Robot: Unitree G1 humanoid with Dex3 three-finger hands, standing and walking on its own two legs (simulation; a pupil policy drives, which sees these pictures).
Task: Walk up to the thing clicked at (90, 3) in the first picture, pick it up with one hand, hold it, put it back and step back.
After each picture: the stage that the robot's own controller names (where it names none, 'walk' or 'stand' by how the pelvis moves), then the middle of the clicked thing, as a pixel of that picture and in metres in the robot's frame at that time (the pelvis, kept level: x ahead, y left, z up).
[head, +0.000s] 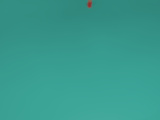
stand; (89, 3) +2.34 -0.18 -0.72
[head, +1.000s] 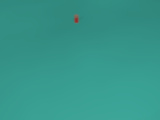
walk; (76, 18) +2.20 +0.17 -0.71
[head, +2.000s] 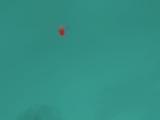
walk; (61, 30) +1.58 +0.28 -0.72
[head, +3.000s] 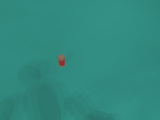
walk; (61, 60) +1.06 +0.20 -0.71
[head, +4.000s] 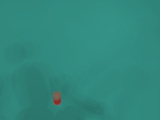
walk; (57, 98) +0.65 +0.13 -0.70
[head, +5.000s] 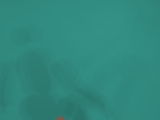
stand; out of the picture +0.42 +0.12 -0.69
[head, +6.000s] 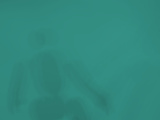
stand; out of the picture +0.36 +0.11 -0.72
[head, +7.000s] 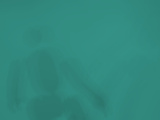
stand; out of the picture +0.36 +0.13 -0.72
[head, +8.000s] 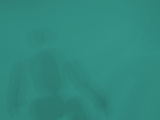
stand; out of the picture +0.35 +0.13 -0.73
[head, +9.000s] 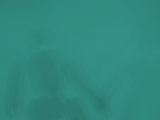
stand; out of the picture +0.35 +0.13 -0.73
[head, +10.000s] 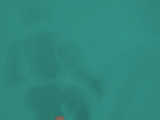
go down; out of the picture +0.37 +0.12 -0.70
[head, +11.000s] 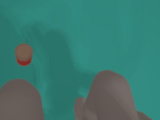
go down; (24, 55) +0.45 +0.15 -0.28
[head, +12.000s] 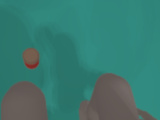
close in; (31, 59) +0.45 +0.14 -0.30
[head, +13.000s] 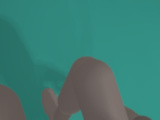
close in; out of the picture +0.45 +0.19 -0.23
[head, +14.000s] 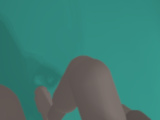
close; out of the picture +0.44 +0.20 -0.24
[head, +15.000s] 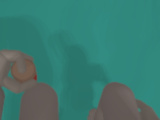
lift; (25, 74) +0.34 +0.19 -0.08
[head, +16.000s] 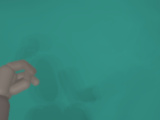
go down; out of the picture +0.34 +0.11 -0.69
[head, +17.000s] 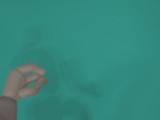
hold; out of the picture +0.34 +0.13 -0.71
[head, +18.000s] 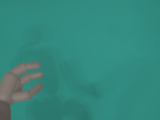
stand; out of the picture +0.34 +0.13 -0.71
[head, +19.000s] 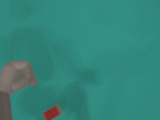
crouch; (52, 113) +0.37 +0.13 -0.63
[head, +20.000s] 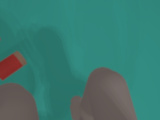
lower; (9, 65) +0.42 +0.16 -0.29
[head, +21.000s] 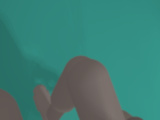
lower; out of the picture +0.40 +0.20 -0.27
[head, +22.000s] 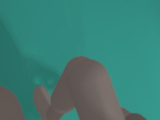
lower; out of the picture +0.40 +0.20 -0.27
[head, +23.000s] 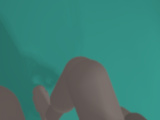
lower; out of the picture +0.40 +0.20 -0.27
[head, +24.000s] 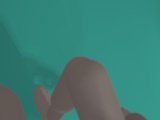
lower; out of the picture +0.39 +0.20 -0.27
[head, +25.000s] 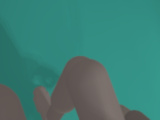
loosen; out of the picture +0.39 +0.19 -0.27
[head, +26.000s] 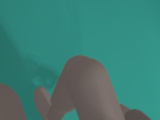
withdraw; out of the picture +0.39 +0.19 -0.26
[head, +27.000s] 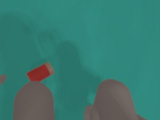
walk; (40, 73) +0.41 +0.14 -0.34
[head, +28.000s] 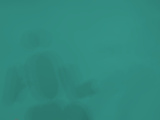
stand; out of the picture +0.32 +0.10 -0.68
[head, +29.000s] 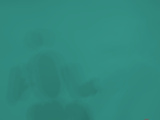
stand; out of the picture +0.33 +0.11 -0.69
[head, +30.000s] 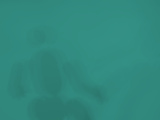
stand; out of the picture +0.33 +0.10 -0.71
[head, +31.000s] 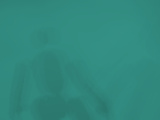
walk; out of the picture +0.34 +0.10 -0.75
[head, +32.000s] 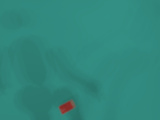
walk; (67, 107) +0.47 +0.04 -0.73
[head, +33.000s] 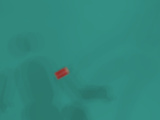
walk; (61, 73) +0.77 +0.17 -0.71
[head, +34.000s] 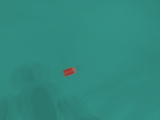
stand; (69, 71) +0.98 +0.09 -0.73
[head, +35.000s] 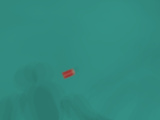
stand; (68, 73) +0.96 +0.11 -0.75
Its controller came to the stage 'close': yes
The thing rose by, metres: 0.32
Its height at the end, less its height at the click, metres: -0.02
